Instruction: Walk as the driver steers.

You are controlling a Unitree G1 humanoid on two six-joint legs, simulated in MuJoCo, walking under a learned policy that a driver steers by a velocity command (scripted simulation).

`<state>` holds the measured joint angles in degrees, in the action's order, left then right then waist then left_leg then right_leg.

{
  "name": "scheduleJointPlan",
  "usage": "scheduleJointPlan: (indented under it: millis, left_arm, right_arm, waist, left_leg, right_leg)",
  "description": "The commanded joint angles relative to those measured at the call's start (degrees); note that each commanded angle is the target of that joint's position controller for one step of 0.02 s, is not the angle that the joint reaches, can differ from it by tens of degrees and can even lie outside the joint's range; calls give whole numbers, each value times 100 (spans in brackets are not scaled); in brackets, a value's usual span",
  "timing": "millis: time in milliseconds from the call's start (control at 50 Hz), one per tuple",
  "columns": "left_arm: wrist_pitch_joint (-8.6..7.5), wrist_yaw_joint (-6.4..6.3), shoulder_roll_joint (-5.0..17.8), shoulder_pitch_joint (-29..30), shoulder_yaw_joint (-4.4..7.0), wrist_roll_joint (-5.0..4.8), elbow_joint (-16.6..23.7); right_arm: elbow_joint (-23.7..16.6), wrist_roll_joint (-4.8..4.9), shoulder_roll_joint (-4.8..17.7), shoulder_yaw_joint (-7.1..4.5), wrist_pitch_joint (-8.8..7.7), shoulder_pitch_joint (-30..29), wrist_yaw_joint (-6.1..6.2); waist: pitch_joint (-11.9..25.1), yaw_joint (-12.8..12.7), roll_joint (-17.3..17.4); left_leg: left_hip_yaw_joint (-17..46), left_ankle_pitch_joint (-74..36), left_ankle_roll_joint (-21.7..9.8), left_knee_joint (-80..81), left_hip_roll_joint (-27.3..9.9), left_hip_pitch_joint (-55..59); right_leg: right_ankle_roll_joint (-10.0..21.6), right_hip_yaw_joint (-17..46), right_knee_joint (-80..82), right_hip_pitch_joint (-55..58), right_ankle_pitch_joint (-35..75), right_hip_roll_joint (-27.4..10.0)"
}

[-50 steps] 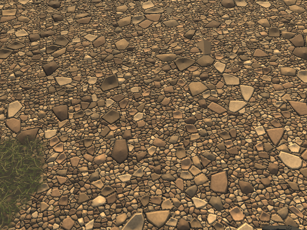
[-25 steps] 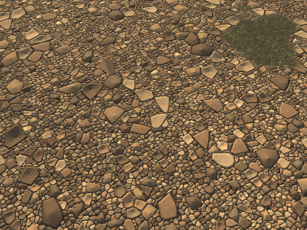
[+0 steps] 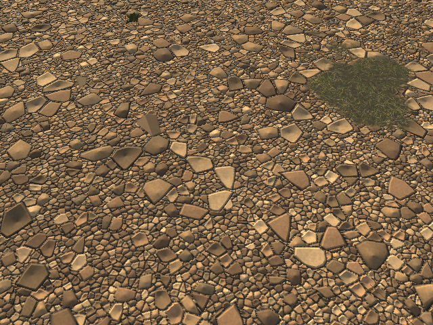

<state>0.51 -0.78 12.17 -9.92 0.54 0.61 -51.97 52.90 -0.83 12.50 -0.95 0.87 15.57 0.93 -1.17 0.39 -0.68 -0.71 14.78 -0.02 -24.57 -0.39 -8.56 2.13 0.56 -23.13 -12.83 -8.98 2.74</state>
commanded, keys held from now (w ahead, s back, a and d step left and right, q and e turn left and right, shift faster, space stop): no key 0.84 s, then w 0.16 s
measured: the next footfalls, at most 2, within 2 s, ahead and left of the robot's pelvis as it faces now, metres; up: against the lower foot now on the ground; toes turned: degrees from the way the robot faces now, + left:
left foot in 1.52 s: +0.29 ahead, +0.07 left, +0.00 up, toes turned +4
right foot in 1.70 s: +0.19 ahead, -0.12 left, +0.00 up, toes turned -2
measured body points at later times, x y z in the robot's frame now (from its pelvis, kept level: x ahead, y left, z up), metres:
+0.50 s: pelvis +0.00 +0.02 +0.00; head +0.01 +0.02 +0.45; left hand +0.01 +0.25 -0.16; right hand +0.02 -0.22 -0.15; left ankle -0.02 +0.12 -0.74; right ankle +0.04 -0.10 -0.74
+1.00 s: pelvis +0.03 +0.02 +0.00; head +0.02 +0.01 +0.45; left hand +0.01 +0.24 -0.16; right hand -0.01 -0.21 -0.16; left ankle -0.02 +0.12 -0.74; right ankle +0.03 -0.09 -0.73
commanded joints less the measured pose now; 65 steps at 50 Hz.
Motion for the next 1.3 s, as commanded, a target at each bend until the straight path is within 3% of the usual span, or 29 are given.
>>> scheduleJointPlan:
  millis: [20,180,360,840,860,920,960,980,1020,1060,1080,1120,1140,1160,1180,1200,1220,1240,1300]
  left_arm:
    - [-92,-14,626,-117,166,8,-19]
    - [-90,-70,545,-319,131,-15,-639]
    - [-78,-112,456,-566,66,-17,-1095]
    - [-67,-170,108,-816,-15,-24,-1547]
    - [-62,-168,73,-861,-25,-19,-1566]
    - [-19,-130,137,-797,39,44,-1434]
    - [-49,-52,-73,-490,11,152,-1185]
    - [-104,-14,-111,-364,3,194,-1060]
    - [-235,48,-3,-231,49,160,-871]
    - [-359,106,7,-296,79,102,-765]
    - [-406,117,-26,-455,94,62,-780]
    - [-457,94,-85,-1498,155,6,-1137]
    - [-501,26,160,-2089,242,60,-1282]
    - [-504,-38,818,-2806,395,61,-1353]
    - [-422,-52,781,-2797,381,47,-1447]
    - [-435,-40,498,-2221,295,64,-1249]
    - [-481,-25,363,-1828,250,61,-1109]
    - [-513,-34,260,-1594,201,60,-1021]
    - [-574,-100,15,-1591,45,59,-1089]
  right_arm:
    - [-79,21,606,-111,-127,32,35]
    - [305,16,528,-82,-121,131,72]
    - [661,20,371,-7,-132,236,92]
    - [1132,19,43,92,-168,660,153]
    - [1154,11,29,94,-164,722,152]
    - [1116,-5,373,-68,-72,838,134]
    - [1166,-4,516,-163,-35,1192,129]
    - [1175,-10,517,-194,-51,1228,131]
    - [1126,-79,517,-234,-134,1168,104]
    - [1074,-74,549,-269,-222,1033,75]
    - [1039,-41,526,-276,-254,911,61]
    - [920,6,465,-278,-296,595,40]
    - [850,-30,186,-192,-366,525,18]
    - [624,-6,-254,-69,-426,523,-25]
    - [594,-141,182,-180,-403,473,-26]
    - [647,-159,103,-173,-390,454,-45]
    - [710,-124,-98,-121,-409,497,-60]
    - [746,-95,-117,-123,-414,505,-70]
    - [778,-59,-55,-148,-289,518,-81]
  waist:
    - [-42,-66,437]
    - [-160,-14,113]
    - [-214,-43,91]
    - [-304,-45,96]
    - [-186,-35,117]
    - [-503,53,545]
    - [-952,234,923]
    - [-1123,250,961]
    - [-1115,205,769]
    - [-1021,91,727]
    - [-960,-34,693]
    - [-745,-490,425]
    - [-582,-713,-276]
    - [-179,-830,-1674]
    - [-434,-639,-1202]
    - [-682,-302,-401]
    - [-656,-146,-139]
    - [-502,-13,-56]
    - [-171,150,-336]
  left_leg:
    - [650,-135,-159,841,-559,-499]
    - [637,-73,-257,851,-549,-313]
    - [611,-175,-282,845,-506,-323]
    - [588,-482,-297,763,-452,-312]
    - [591,-13,-311,834,-414,-274]
    - [1039,2478,-636,1069,-483,-480]
    - [1991,3559,-1066,1626,-1191,-409]
    - [2330,3498,-1257,1814,-1538,-450]
    - [2375,2783,-1371,1856,-1678,-218]
    - [1978,2188,-1289,1619,-1521,-193]
    - [1690,1950,-1197,1455,-1346,-410]
    - [1061,1638,-982,674,-854,-1435]
    - [457,962,-769,-543,-428,-1962]
    - [-439,1369,-434,-2432,321,-2862]
    - [-159,1848,-455,-3480,189,-3068]
    - [83,1444,-461,-3890,-86,-3024]
    - [135,1052,-406,-3907,-208,-2811]
    - [110,768,-346,-3745,-291,-2559]
    - [-115,334,-180,-3288,-147,-2109]
  right_leg:
    - [141,708,334,497,360,-640]
    - [25,692,540,329,213,-625]
    - [2,666,536,359,269,-660]
    - [-29,573,407,382,475,-691]
    - [-23,534,414,419,88,-631]
    - [110,117,-333,-298,-1820,-135]
    - [111,-281,-1274,-1163,-1827,9]
    - [117,-340,-1723,-1402,-1526,-200]
    - [146,-243,-2072,-1752,-1607,-413]
    - [185,-309,-1590,-1462,-1573,-440]
    - [203,-433,-1158,-938,-1320,-344]
    - [222,-627,-212,976,-792,8]
    - [274,285,362,1796,-1087,-592]
    - [721,2637,1324,2392,-1892,-2041]
    - [1093,3237,1293,1865,-829,-2503]
    - [1123,2633,1056,1461,233,-2347]
    - [1067,1984,968,1189,1356,-2122]
    - [938,1452,968,1110,2101,-1895]
    - [738,459,707,1144,4189,-1450]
